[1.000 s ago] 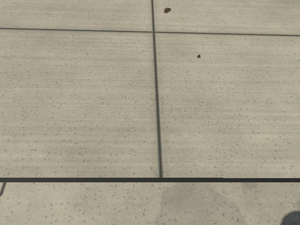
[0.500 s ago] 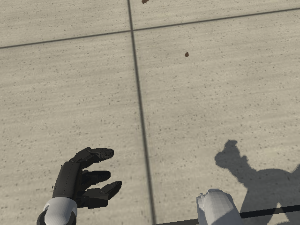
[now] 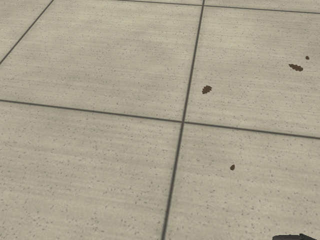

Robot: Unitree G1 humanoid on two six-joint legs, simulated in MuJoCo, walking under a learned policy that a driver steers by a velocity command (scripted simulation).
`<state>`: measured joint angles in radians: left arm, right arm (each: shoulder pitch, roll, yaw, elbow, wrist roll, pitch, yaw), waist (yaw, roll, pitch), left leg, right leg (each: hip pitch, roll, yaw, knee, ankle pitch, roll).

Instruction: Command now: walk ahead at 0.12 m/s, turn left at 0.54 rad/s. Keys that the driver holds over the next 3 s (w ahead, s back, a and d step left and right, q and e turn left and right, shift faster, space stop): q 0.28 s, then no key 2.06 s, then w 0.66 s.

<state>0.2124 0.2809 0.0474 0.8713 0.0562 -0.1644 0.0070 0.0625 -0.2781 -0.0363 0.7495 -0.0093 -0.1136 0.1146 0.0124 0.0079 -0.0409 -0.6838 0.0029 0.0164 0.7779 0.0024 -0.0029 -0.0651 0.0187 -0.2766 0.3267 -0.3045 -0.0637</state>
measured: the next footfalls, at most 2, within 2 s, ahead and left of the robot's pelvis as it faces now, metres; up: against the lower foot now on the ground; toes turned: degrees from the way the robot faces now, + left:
left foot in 0.08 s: +0.16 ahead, +0.09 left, +0.00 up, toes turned +0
right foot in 0.42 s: +0.23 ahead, -0.15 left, +0.00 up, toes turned +20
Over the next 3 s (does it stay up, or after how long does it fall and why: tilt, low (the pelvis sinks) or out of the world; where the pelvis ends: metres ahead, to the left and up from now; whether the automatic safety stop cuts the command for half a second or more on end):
stays up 0.33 0.05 -0.03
